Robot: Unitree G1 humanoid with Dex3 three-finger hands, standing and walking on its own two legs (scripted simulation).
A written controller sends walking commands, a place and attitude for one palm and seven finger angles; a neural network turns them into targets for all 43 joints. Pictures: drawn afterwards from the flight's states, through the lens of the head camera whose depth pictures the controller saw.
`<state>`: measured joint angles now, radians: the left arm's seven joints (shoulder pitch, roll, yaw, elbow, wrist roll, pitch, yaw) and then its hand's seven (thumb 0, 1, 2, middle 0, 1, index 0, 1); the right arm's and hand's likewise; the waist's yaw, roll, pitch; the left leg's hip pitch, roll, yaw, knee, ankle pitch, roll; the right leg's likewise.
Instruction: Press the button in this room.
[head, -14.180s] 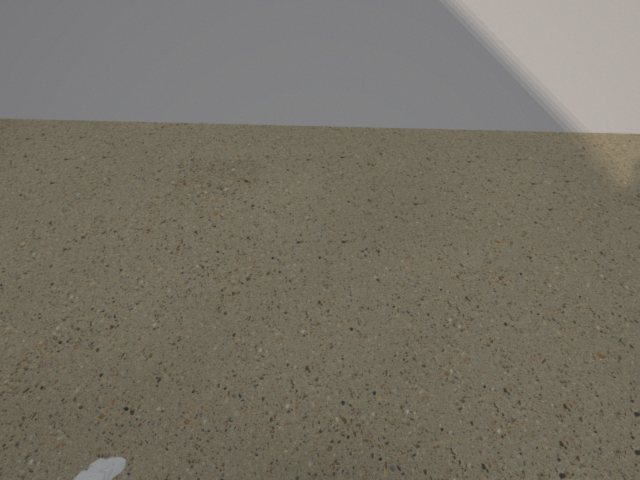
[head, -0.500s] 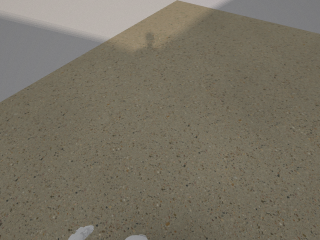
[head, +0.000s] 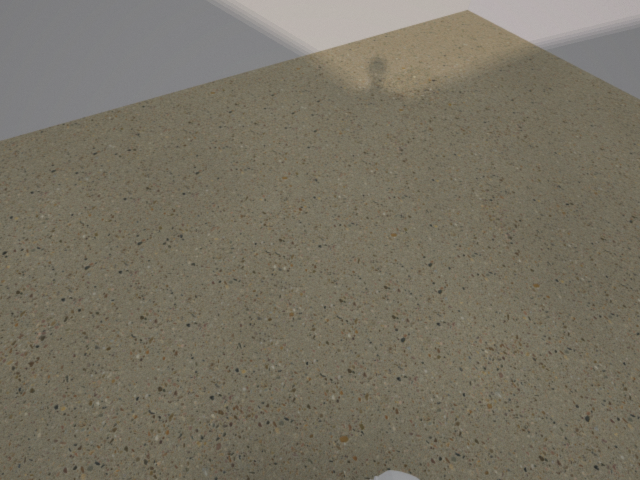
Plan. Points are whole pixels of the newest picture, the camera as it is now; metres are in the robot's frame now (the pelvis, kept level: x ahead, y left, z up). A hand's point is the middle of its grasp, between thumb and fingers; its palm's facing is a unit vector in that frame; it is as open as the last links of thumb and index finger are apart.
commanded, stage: turn or walk to find it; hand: left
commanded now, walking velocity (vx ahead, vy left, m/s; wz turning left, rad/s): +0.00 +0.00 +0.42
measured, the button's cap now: out of the picture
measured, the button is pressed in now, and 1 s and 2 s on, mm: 0 0 0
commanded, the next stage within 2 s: stand and wait in 1.86 s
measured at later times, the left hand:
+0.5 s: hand out of the picture +0.03 +0.15 -0.14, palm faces +0.22 -0.94 -0.28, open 7.4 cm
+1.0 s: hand out of the picture -0.10 +0.20 -0.17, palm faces +0.46 -0.86 -0.24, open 7.4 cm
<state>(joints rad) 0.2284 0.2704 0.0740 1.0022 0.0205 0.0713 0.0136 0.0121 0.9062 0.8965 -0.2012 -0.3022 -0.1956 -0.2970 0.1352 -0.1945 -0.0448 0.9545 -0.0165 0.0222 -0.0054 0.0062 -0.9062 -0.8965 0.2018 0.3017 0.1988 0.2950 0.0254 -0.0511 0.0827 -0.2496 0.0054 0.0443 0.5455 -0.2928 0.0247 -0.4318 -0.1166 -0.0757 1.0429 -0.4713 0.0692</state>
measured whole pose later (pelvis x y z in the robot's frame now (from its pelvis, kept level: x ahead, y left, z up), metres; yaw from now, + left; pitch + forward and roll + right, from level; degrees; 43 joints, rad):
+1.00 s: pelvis -0.05 -0.01 +0.01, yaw +25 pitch +0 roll -1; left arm 0.21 0.26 0.07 0.98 0.02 0.06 0.01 0.01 0.91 0.90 -0.20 -0.30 -0.19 -0.30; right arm 0.13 -0.19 -0.04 0.96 -0.02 0.02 -0.01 0.01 -0.90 -0.90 0.20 0.30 0.20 0.30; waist 0.03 -0.04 0.07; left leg -0.23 -0.01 0.03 0.48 -0.25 0.04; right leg -0.45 -0.10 -0.06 1.04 -0.43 0.08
